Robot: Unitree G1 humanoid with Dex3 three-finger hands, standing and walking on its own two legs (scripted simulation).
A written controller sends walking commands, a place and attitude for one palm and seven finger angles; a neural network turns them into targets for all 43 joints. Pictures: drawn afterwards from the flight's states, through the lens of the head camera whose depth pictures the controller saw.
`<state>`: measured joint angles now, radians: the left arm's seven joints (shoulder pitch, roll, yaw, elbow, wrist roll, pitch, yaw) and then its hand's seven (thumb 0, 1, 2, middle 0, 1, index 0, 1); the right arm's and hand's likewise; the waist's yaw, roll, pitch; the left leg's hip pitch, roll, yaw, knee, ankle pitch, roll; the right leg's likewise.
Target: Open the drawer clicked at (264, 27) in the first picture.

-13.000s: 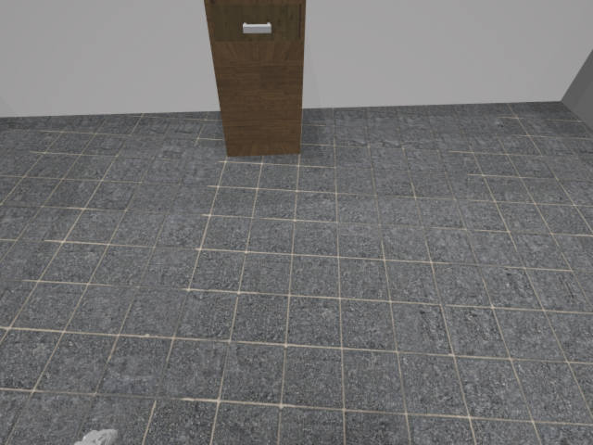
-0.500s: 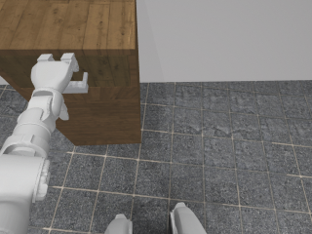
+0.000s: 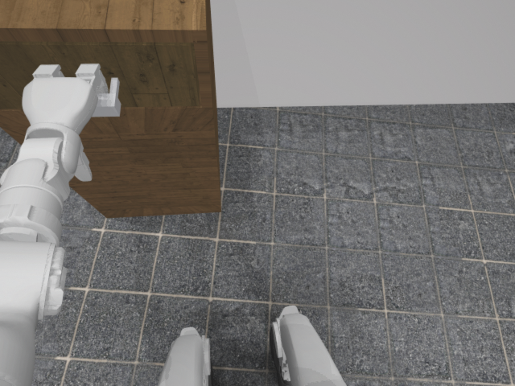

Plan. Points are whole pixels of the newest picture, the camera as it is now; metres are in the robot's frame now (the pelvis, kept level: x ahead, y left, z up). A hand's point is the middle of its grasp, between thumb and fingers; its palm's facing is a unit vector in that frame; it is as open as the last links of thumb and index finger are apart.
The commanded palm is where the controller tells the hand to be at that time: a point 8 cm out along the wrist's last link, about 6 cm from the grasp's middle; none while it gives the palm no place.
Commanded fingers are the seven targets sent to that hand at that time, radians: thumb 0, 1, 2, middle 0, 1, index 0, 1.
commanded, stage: lower the fingers behind the handle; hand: left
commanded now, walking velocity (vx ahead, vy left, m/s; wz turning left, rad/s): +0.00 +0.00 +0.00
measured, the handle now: (81, 94) +0.58 +0.23 +0.01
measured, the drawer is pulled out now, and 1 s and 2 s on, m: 0.00 0.00 0.02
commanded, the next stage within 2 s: close the thumb around the handle in 0.64 s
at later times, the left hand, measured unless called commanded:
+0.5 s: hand (81, 126) +0.53 +0.23 -0.01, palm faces -0.07 +0.01 -1.00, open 13.8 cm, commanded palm +0.53 +0.22 +0.04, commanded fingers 0.00 -0.50 0.30 -0.30 -1.20 -0.30 -1.20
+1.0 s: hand (82, 127) +0.53 +0.23 -0.01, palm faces -0.07 -0.01 -1.00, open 12.0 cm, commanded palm +0.53 +0.22 +0.04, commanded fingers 0.00 0.28 0.64 -0.36 -1.28 -0.36 -1.28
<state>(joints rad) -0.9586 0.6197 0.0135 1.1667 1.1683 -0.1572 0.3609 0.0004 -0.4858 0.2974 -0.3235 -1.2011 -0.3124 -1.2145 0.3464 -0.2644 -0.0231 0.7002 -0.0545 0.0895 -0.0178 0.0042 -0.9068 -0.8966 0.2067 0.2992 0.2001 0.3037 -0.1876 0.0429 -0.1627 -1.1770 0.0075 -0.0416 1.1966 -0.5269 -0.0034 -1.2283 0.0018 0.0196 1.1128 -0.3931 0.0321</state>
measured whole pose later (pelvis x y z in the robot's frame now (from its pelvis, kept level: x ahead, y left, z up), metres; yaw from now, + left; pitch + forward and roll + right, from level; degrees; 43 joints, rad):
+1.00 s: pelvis +0.00 +0.00 -0.01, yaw +0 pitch +30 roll -2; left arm -0.96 0.61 0.01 1.15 1.14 -0.14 0.35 0.00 -0.19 0.43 -0.33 -1.22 -0.33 -1.23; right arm 0.34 -0.26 0.00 0.69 -0.05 0.10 -0.02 0.00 -0.91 -0.90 0.21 0.30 0.20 0.30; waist -0.19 0.05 -0.16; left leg -1.21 0.01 -0.04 1.24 -0.54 0.00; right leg -1.26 0.00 0.02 1.14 -0.40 0.04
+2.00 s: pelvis +0.03 +0.00 +0.01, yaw -2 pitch +28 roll -1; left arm -0.72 0.53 0.04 0.97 1.12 -0.14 0.39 0.01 0.71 0.78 -0.30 -1.35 -0.37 -1.35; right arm 0.31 -0.26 -0.04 0.69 -0.04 0.13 0.00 0.01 -0.91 -0.90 0.21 0.30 0.20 0.30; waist -0.12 0.05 -0.17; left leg -1.07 0.02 0.00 1.14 -0.57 0.01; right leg -1.14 0.02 0.06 1.08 -0.42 0.04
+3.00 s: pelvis +0.04 +0.00 +0.03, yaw -2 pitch +21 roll +0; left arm -0.22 0.39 0.01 0.60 1.14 -0.12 0.51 0.01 0.70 0.81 -0.28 -1.35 -0.39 -1.35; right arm 0.21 -0.24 -0.05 0.65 -0.04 0.17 -0.01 0.01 -0.91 -0.90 0.21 0.30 0.20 0.30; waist -0.03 0.02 -0.17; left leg -0.85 0.02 0.02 1.05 -0.56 0.00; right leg -0.95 0.01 0.07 1.02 -0.44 0.04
